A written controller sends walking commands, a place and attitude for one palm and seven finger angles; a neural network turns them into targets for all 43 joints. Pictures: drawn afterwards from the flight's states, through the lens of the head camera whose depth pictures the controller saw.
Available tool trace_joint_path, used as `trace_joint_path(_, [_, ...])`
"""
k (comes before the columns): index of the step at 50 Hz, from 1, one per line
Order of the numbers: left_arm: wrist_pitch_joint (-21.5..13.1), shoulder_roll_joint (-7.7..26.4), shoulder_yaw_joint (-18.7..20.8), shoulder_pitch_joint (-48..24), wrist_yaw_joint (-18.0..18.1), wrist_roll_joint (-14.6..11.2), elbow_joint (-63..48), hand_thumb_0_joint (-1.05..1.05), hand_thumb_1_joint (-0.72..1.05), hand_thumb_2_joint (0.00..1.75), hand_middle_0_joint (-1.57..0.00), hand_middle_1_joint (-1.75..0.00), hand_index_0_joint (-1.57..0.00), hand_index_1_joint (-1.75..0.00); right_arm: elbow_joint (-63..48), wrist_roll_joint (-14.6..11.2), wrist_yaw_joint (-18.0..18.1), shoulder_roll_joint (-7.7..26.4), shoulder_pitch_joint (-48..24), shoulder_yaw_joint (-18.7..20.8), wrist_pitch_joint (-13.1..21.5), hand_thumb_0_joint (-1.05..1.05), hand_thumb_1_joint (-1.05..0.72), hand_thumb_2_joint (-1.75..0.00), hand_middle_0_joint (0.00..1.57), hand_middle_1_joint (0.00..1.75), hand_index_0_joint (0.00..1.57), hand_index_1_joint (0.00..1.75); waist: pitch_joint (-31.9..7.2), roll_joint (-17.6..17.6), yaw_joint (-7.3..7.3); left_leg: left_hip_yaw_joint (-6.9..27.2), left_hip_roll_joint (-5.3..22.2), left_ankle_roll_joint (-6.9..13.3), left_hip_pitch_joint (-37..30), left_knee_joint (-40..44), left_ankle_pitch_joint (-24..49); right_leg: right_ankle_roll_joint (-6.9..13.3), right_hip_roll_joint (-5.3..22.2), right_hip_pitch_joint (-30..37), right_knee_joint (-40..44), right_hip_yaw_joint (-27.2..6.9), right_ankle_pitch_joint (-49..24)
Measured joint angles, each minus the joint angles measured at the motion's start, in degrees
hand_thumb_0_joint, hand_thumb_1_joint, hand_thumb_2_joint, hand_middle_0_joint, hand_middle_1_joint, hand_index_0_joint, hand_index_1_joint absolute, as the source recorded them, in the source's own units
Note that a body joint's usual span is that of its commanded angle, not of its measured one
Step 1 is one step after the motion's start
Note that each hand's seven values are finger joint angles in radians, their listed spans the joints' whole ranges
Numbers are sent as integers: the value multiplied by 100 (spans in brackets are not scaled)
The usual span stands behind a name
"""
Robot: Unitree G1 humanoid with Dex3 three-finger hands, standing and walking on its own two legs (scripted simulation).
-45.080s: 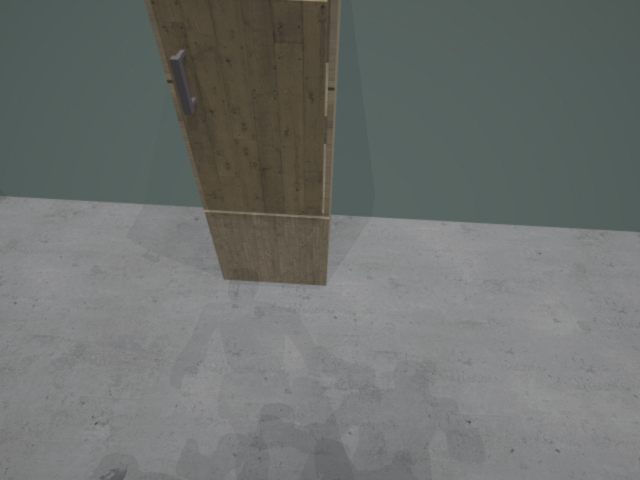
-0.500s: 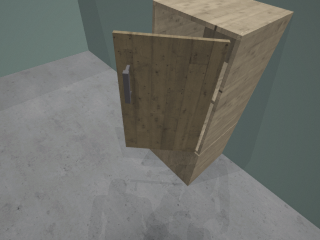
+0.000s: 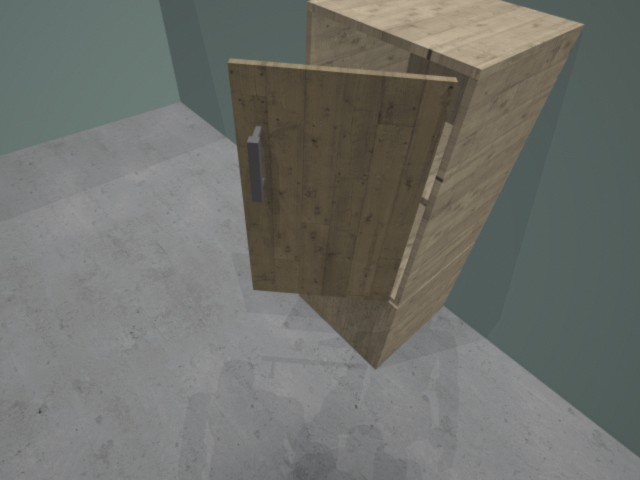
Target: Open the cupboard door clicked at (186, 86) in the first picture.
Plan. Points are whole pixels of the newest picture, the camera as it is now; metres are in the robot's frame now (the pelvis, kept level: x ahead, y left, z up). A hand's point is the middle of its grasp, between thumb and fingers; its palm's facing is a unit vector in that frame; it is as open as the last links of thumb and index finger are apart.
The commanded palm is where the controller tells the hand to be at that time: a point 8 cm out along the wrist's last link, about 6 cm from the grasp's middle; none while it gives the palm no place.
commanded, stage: look again from close up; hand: left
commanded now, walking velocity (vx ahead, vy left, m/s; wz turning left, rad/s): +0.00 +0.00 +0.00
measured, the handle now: (257, 164) +0.62 +0.15 +0.06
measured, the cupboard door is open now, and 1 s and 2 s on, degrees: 44 44 44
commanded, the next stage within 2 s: shuffle to correct the standing spot in 0.06 s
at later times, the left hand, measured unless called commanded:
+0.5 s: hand out of the picture -0.04 +0.17 -0.21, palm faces +0.03 -1.00 -0.09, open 7.4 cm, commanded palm none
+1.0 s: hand out of the picture -0.05 +0.14 -0.17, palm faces +0.03 -0.99 -0.14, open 7.4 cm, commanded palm none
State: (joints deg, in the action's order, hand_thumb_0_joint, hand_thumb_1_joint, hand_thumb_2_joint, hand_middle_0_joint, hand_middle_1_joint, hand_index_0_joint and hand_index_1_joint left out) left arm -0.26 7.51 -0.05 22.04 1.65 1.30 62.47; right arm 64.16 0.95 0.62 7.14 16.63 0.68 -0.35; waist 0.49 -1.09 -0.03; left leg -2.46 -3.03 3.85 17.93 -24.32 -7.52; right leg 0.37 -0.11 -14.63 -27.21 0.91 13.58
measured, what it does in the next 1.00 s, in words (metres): steps on the spot: right foot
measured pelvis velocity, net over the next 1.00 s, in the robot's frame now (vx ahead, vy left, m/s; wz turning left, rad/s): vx -0.05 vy -0.02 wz -0.02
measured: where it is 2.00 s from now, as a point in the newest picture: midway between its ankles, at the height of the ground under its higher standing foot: outside the picture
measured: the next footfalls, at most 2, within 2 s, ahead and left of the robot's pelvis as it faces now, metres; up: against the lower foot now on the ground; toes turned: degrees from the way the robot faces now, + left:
right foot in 0.88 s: -0.03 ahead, -0.13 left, +0.00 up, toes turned -6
left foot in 1.18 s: +0.14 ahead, +0.06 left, +0.00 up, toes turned +2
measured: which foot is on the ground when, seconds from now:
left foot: down 0.00-0.86, up 0.88-1.00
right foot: down 0.00-0.42, up 0.44-0.86, down 0.88-1.00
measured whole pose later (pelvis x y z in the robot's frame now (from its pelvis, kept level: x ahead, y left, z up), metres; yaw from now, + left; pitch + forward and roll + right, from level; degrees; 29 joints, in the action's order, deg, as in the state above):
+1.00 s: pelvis -0.05 -0.02 +0.01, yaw -1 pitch -1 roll -1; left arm -1.3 7.5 2.2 21.5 0.9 1.2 59.7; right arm 62.0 1.9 -0.9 8.4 21.0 3.4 -1.3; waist -0.7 -0.4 1.5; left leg -2.8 2.0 1.3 30.9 -54.7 -16.6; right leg 1.9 -0.5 -6.3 -20.3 5.6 13.5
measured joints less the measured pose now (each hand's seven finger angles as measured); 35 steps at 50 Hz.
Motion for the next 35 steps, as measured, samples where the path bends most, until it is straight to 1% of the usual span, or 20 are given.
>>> trace_joint_path(10, [42,-18,46,19,-26,3,-38,0,91,90,-19,-30,-19,-30,-16,17,10,-17,8,19,-37,0,-91,-89,20,30,20,30,-3,-1,-4,26,18,-61,117,-86,-224,33,-32,-99,-51,-2,189])
trace_joint_path(12, [68,-31,76,29,-37,11,-44,0,91,90,-19,-30,-19,-30,-11,35,12,-25,12,25,-59,0,-91,-89,20,30,20,30,-22,-7,-12,36,15,-73,143,-132,-402,55,-40,-124,-100,-11,386])
trace_joint_path(15, [116,-51,151,103,-71,25,-100,0,91,90,-19,-30,-19,-30,-35,63,7,-41,39,54,-126,0,-91,-89,20,30,20,30,-91,-18,-36,61,13,-113,236,-300,-885,121,-68,-166,-159,-34,733])
trace_joint_path(16, [135,-57,182,139,-80,24,-127,0,91,90,-19,-30,-19,-30,-65,75,3,-42,51,71,-160,0,-90,-89,20,30,20,30,-118,-15,-39,86,19,-156,323,-451,-1120,154,-82,-191,-175,-24,798])
trace_joint_path(17, [156,-59,212,170,-75,22,-148,0,91,90,-19,-30,-19,-30,-102,84,2,-47,61,95,-199,0,-90,-89,20,30,20,30,-135,-25,-27,85,22,-220,479,-795,-1278,180,-80,-206,-161,7,746])
trace_joint_path(19, [216,-40,281,201,-20,26,-105,0,91,90,-19,-30,-19,-30,-169,81,-4,-80,103,162,-210,0,-90,-89,20,30,20,30,-170,-117,35,6,50,-278,710,-1941,-1306,135,-9,-213,-112,97,328])
trace_joint_path(20, [248,-15,306,191,6,34,-45,0,91,90,-19,-30,-19,-30,-211,72,-7,-104,162,175,-151,0,-90,-89,20,30,20,30,-193,-194,76,-58,97,-268,602,-2147,-1362,86,43,-247,-174,131,163])
trace_joint_path(21, [272,10,314,172,14,34,-6,0,91,90,-19,-30,-19,-30,-271,68,-9,-117,254,165,-55,0,-90,-89,20,30,20,30,-219,-252,93,-103,160,-254,322,-1848,-1461,69,73,-361,-398,137,226])
trace_joint_path(22, [284,0,307,150,1,26,-24,0,91,90,-19,-30,-19,-30,-353,79,-1,-85,374,154,63,0,-90,-89,20,30,20,30,-257,-186,114,28,245,-224,46,-1261,-1737,96,25,-595,-806,167,598])
trace_joint_path(23, [299,15,319,52,-24,14,-54,1,91,90,-19,-30,-19,-30,-371,94,38,-98,425,149,143,0,-90,-89,20,30,20,30,-209,-207,180,16,233,-137,106,-1157,-1259,106,40,-866,-1381,108,881])
trace_joint_path(24, [317,54,350,-65,-63,14,-105,1,91,90,-19,-30,-19,-30,-344,108,72,-142,450,136,156,0,-90,-89,20,30,20,30,-122,-296,196,-68,182,-24,166,-1258,-951,117,65,-1113,-2028,-22,963])
trace_joint_path(26, [304,131,400,-291,-118,54,-202,1,91,90,-19,-30,-19,-30,-243,120,84,-214,567,96,130,0,-91,-89,20,30,20,30,-71,-377,172,-162,138,110,158,-1208,-676,126,73,-1516,-3132,-146,723])
trace_joint_path(28, [244,190,418,-486,-153,88,-314,1,91,90,-19,-30,-19,-30,-117,107,79,-271,716,56,138,0,-91,-89,20,30,20,30,-128,-343,135,-132,141,137,97,-906,-479,101,84,-1740,-3769,-136,355])
trace_joint_path(29, [217,233,429,-552,-144,105,-359,1,92,90,-19,-30,-19,-30,-60,100,75,-297,778,42,155,0,-91,-89,20,30,20,30,-169,-314,117,-107,156,130,56,-721,-372,82,95,-1783,-3927,-113,207])
trace_joint_path(31, [157,297,435,-614,-176,89,-451,1,93,90,-19,-30,-19,-30,6,90,71,-321,870,37,197,0,-90,-89,20,30,20,30,-260,-222,115,-58,205,117,-10,-379,-177,49,131,-1746,-3965,-35,68])
trace_joint_path(33, [133,335,432,-634,-205,77,-516,1,93,90,-19,-30,-19,-30,8,92,76,-320,913,52,229,0,-90,-89,20,30,20,30,-328,-127,155,-28,256,108,-54,-99,-30,28,175,-1600,-3724,47,88])
trace_joint_path(35, [149,360,428,-637,-225,68,-546,1,93,90,-19,-30,-19,-30,-30,108,74,-307,914,73,243,0,-90,-89,20,30,20,30,-370,-59,226,-18,291,85,-83,122,40,20,209,-1390,-3294,110,251])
